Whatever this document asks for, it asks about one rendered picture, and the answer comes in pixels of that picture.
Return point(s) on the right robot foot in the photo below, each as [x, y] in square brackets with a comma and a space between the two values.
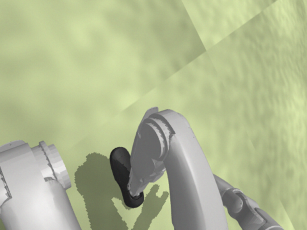
[120, 165]

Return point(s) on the right robot arm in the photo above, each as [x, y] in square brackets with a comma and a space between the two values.
[247, 212]

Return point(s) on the right robot hand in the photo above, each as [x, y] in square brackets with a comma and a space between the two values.
[223, 186]

